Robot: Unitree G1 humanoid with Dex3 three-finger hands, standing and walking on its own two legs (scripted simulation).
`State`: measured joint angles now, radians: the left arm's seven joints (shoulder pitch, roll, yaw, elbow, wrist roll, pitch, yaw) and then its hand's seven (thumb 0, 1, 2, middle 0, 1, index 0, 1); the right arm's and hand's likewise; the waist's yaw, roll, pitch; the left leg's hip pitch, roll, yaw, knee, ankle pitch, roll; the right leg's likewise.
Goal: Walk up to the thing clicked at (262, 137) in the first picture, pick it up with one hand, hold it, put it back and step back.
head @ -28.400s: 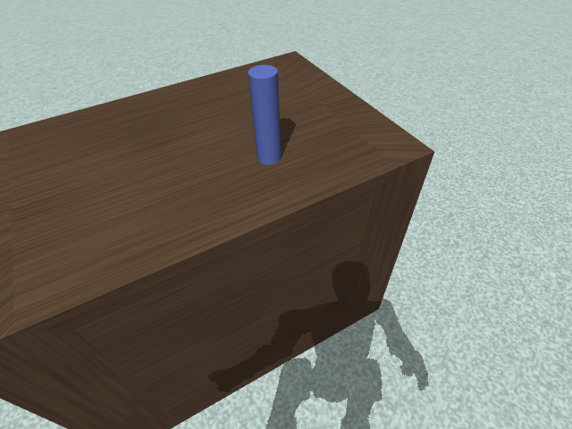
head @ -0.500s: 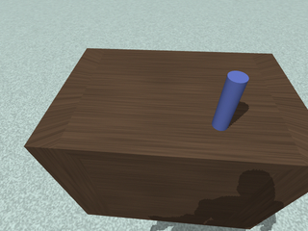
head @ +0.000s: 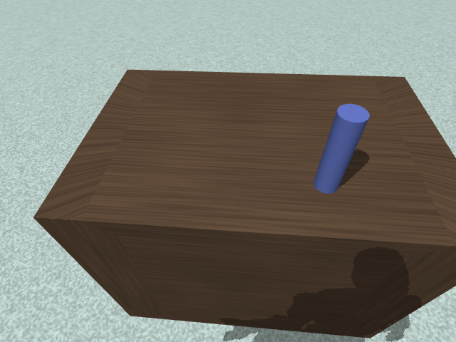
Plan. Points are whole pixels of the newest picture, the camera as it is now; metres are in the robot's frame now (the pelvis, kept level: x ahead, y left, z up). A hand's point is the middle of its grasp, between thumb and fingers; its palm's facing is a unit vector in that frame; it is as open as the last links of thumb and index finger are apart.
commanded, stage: stand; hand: right
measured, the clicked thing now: (337, 153) +0.47 -0.20 +0.07
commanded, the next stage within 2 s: step back in 0.80 s
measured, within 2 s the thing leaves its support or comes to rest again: neither
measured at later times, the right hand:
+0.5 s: hand out of the picture +0.07 -0.25 -0.16, palm faces -0.04 +0.94 -0.34, open 7.3 cm
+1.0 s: hand out of the picture +0.06 -0.27 -0.17, palm faces -0.03 +0.93 -0.36, open 7.3 cm
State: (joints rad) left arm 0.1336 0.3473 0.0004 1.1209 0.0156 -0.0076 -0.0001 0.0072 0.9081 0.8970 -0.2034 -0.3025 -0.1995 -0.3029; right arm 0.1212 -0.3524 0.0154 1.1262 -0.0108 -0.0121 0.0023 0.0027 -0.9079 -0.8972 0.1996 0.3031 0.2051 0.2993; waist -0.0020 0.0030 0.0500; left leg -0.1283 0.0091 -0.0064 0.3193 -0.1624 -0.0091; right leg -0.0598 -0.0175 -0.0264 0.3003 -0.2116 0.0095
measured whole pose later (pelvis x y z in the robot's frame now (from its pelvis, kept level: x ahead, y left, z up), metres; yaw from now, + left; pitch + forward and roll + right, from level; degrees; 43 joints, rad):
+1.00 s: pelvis -0.03 +0.00 -0.01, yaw +0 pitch -1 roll +0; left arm 0.09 0.38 0.05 1.01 0.00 0.03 0.01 0.01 0.91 0.90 -0.20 -0.30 -0.20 -0.30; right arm 0.06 -0.38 -0.03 1.04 0.00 0.03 0.01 0.00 -0.91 -0.90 0.20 0.30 0.21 0.30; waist 0.00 0.00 0.15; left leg -0.28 0.01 -0.02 0.52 -0.21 0.00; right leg -0.22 -0.01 -0.03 0.52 -0.28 -0.01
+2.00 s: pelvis -0.22 +0.04 -0.02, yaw -3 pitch -1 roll +1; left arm 0.16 0.35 0.06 0.80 0.04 0.03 0.01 0.01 0.90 0.90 -0.21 -0.30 -0.20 -0.30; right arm 0.14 -0.41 -0.04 0.86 0.01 0.05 -0.02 0.00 -0.91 -0.90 0.20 0.30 0.21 0.30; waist 0.02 0.02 0.15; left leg -0.42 -0.09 -0.13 1.10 -0.52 -0.01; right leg -0.33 0.00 0.05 0.60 -0.26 -0.02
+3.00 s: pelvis -0.53 +0.01 -0.02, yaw +1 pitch -2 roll +0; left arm 0.09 0.39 0.06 0.79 0.02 0.09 0.02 0.01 0.91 0.90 -0.20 -0.30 -0.20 -0.30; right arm 0.20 -0.35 -0.02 0.89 -0.04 0.03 -0.01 0.01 -0.91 -0.90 0.20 0.30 0.21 0.30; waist -0.01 -0.03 0.18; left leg -0.29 -0.01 -0.04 0.63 -0.30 0.02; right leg -0.48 0.05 0.07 1.06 -0.54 -0.02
